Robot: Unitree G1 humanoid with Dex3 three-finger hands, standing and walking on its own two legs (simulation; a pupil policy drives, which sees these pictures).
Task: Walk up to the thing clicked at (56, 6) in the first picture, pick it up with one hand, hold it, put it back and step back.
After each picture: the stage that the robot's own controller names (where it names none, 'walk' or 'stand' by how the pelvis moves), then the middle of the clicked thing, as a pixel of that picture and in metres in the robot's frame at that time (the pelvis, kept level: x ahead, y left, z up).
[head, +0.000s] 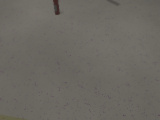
stand; (56, 5) +1.98 +0.42 -0.66
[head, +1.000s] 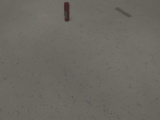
walk; (66, 12) +1.87 +0.23 -0.64
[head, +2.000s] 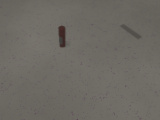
walk; (62, 37) +1.27 +0.21 -0.65
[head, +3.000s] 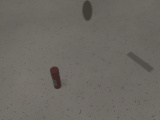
walk; (56, 78) +0.79 +0.25 -0.64
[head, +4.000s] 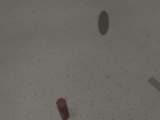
walk; (63, 109) +0.50 +0.21 -0.64
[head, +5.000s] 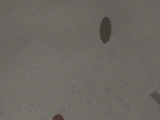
stand; out of the picture +0.39 +0.18 -0.64
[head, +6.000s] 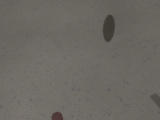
stand; out of the picture +0.39 +0.18 -0.65
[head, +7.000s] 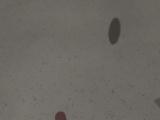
stand; out of the picture +0.40 +0.16 -0.65
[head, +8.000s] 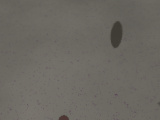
stand; out of the picture +0.40 +0.16 -0.66
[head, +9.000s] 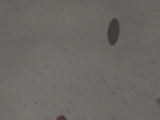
stand; out of the picture +0.39 +0.17 -0.66
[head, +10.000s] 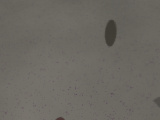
stand; out of the picture +0.38 +0.18 -0.66
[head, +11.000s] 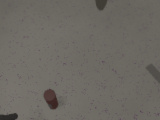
go down; (51, 100) +0.41 +0.18 -0.57
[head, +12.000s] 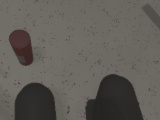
go down; (23, 50) +0.47 +0.20 -0.26
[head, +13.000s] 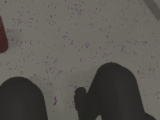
close in; out of the picture +0.47 +0.22 -0.20
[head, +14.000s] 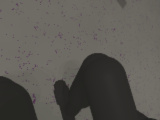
close; out of the picture +0.47 +0.24 -0.18
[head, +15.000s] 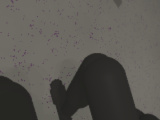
lift; out of the picture +0.45 +0.25 -0.17
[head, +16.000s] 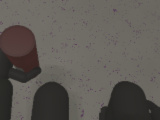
lift; (25, 58) +0.36 +0.21 -0.02
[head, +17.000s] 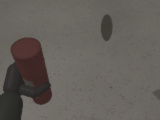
hold; (35, 76) +0.32 +0.16 +0.09
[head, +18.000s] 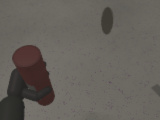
hold; (38, 80) +0.32 +0.16 +0.05
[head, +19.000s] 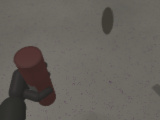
hold; (39, 81) +0.32 +0.16 +0.05
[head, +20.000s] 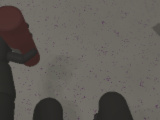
crouch; (21, 43) +0.45 +0.18 -0.03
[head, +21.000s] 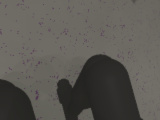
lower; out of the picture +0.48 +0.24 -0.17
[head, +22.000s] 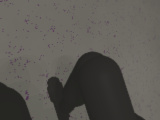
lower; out of the picture +0.49 +0.26 -0.18
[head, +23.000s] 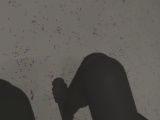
lower; out of the picture +0.47 +0.25 -0.18
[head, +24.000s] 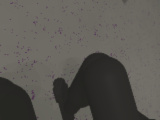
lower; out of the picture +0.47 +0.25 -0.18
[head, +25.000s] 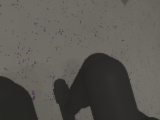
loosen; out of the picture +0.45 +0.24 -0.17
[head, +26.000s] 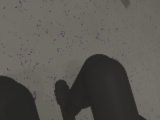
withdraw; out of the picture +0.46 +0.22 -0.18
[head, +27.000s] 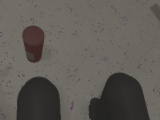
walk; (33, 47) +0.46 +0.18 -0.23
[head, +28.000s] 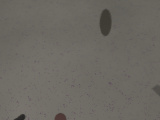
stand; out of the picture +0.38 +0.14 -0.58
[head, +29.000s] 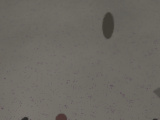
stand; out of the picture +0.39 +0.15 -0.60
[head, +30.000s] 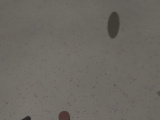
stand; out of the picture +0.39 +0.14 -0.61
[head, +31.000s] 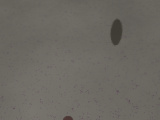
walk; out of the picture +0.40 +0.14 -0.66
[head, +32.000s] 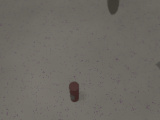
walk; (74, 92) +0.52 +0.09 -0.64
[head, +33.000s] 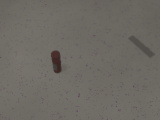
walk; (56, 62) +0.76 +0.20 -0.63
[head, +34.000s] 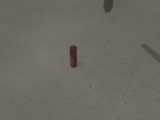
stand; (73, 57) +1.04 +0.14 -0.64
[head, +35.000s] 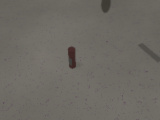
stand; (72, 58) +1.03 +0.15 -0.66
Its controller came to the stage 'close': yes
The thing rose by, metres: 0.69
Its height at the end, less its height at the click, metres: +0.00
